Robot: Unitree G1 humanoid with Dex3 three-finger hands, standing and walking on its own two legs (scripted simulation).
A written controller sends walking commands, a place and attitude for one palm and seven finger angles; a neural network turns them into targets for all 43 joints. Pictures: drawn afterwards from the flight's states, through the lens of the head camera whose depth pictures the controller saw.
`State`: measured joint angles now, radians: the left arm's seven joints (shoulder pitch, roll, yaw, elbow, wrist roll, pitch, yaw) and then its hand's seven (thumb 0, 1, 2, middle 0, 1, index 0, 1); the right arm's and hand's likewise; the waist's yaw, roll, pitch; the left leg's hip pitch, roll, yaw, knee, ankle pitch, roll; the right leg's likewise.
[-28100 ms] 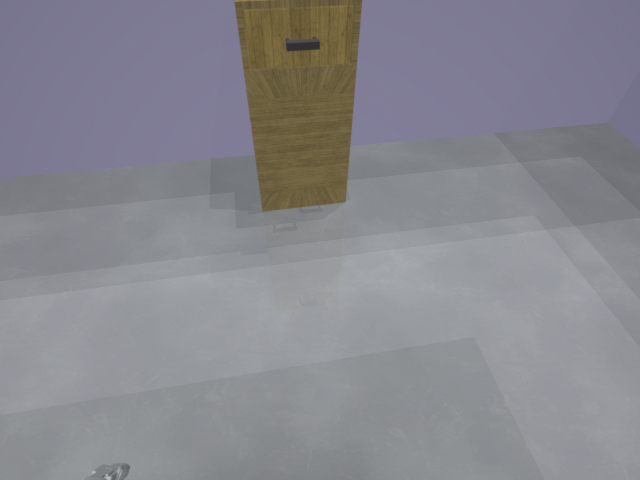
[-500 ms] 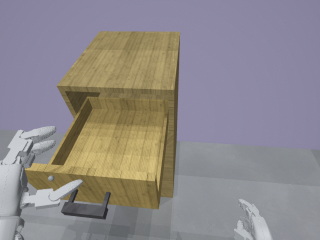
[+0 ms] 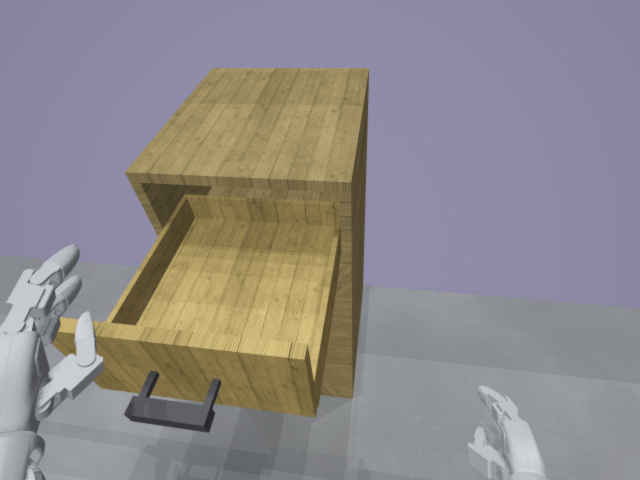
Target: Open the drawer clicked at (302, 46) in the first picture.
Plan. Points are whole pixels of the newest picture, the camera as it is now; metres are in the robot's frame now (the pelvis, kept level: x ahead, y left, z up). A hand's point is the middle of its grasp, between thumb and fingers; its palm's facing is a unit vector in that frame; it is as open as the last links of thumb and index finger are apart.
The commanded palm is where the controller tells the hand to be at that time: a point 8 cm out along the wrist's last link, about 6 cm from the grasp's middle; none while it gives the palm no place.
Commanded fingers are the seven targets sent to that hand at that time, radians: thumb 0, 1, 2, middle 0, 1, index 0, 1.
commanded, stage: draw the hand back to the body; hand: left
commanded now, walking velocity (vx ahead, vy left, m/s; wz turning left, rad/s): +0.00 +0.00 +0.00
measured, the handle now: (176, 397) +0.22 +0.23 -0.02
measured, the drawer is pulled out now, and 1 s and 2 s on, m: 0.30 0.30 0.30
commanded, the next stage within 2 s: step back with the hand held close in 0.02 s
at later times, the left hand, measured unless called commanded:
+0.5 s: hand (65, 383) +0.16 +0.26 +0.14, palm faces +0.24 -0.82 -0.51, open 7.4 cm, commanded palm +0.10 +0.31 +0.17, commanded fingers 0.00 0.90 0.90 -0.20 -0.30 -0.20 -0.30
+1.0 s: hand out of the picture +0.09 +0.28 +0.15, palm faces +0.36 -0.84 -0.40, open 7.4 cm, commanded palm +0.02 +0.33 +0.17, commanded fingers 0.00 0.90 0.90 -0.20 -0.30 -0.20 -0.30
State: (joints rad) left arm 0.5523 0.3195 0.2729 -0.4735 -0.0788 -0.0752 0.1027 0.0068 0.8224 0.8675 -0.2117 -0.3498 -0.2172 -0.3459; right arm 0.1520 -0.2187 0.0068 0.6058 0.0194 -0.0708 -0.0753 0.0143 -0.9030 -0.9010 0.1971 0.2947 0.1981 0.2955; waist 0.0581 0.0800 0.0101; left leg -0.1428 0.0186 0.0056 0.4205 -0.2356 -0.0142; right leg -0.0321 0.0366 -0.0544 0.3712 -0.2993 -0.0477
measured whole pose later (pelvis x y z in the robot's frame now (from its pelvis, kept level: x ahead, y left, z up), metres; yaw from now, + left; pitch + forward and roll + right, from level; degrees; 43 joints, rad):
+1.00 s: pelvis -0.10 +0.05 -0.02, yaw +1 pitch +1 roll -3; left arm 0.62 0.37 0.36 -0.70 -0.05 -0.19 0.15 0.01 0.89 0.90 -0.21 -0.31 -0.21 -0.30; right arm 0.18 -0.20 0.01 0.58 0.01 -0.07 -0.05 0.01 -0.90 -0.90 0.20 0.30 0.20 0.30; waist 0.00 0.00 0.05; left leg -0.46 -0.01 -0.01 0.67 -0.26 0.03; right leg -0.37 0.00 -0.07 0.59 -0.24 0.00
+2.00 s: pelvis -0.30 +0.04 -0.01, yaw +1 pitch -2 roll -2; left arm 0.59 0.35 0.35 -0.56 -0.02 -0.15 0.16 0.01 0.89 0.90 -0.21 -0.31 -0.21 -0.30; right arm 0.24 -0.20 0.01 0.62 0.01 -0.07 -0.06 0.01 -0.90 -0.90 0.20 0.29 0.20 0.30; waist -0.03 0.00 0.00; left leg -0.33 -0.01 0.01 0.60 -0.22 0.05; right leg -0.33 0.01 -0.05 0.75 -0.42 -0.01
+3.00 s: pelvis -0.31 +0.02 +0.00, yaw +3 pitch -2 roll -1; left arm 0.35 0.17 0.02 1.16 0.00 0.02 0.02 0.00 0.92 0.90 -0.20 -0.30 -0.20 -0.30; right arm 0.34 -0.15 0.00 1.11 -0.01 0.04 -0.04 0.01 -0.91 -0.90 0.19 0.29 0.20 0.29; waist 0.00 0.03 0.09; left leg -0.25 -0.01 -0.03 0.45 -0.16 0.01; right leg -0.17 0.04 -0.02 0.42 -0.21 -0.03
